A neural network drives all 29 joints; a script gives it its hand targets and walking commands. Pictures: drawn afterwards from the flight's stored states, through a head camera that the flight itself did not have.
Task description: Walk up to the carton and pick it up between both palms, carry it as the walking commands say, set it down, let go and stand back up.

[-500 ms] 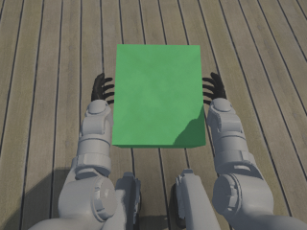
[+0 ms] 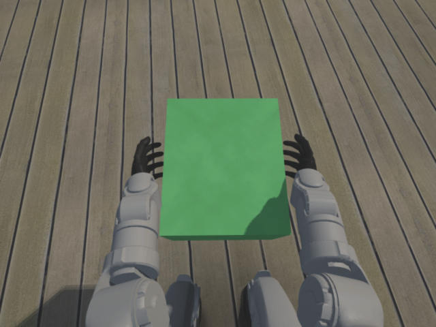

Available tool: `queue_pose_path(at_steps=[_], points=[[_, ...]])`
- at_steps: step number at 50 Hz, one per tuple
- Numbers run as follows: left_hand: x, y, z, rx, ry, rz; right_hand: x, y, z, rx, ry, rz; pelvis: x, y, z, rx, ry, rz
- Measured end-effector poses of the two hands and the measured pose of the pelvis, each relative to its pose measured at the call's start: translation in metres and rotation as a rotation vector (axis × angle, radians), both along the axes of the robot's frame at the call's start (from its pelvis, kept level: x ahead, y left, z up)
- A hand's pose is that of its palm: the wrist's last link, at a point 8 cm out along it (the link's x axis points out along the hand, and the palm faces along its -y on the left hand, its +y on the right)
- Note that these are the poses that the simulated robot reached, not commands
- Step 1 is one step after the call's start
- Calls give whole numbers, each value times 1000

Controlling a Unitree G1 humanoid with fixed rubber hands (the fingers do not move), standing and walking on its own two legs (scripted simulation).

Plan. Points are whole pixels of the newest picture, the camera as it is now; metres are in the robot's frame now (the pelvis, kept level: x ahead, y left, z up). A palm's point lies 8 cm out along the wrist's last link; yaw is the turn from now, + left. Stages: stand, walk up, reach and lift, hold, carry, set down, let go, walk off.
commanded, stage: reach and lift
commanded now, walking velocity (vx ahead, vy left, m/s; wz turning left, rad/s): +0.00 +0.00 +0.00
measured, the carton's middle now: (222, 173) +0.43 +0.00 -0.11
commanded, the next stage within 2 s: none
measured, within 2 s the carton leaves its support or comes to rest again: neither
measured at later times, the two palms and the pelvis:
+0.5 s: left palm (124, 172) +0.36 +0.16 +0.04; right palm (320, 167) +0.37 -0.16 +0.04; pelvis +0.02 +0.00 +0.06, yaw +0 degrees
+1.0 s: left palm (103, 166) +0.34 +0.17 +0.11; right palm (336, 163) +0.34 -0.15 +0.11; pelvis +0.04 +0.01 +0.10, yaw +0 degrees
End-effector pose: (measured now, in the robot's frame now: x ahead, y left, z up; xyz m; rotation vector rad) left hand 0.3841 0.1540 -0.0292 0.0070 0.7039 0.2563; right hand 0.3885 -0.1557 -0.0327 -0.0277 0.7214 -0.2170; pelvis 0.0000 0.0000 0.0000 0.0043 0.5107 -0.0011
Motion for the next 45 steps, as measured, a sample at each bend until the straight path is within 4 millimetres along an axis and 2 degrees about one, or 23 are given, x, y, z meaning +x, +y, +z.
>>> queue_pose_path(at_steps=[20, 45], points=[[-18, 6, 61, -36, -1, -61, -16, -4, 62, 37, -9, 51, 14, -1, 52, 0, -166, 0], [-39, 12, 128, -7, -16, -72, -40, 4, 129, 25, -33, 46, 39, 7, 91, -10, -409, 9]])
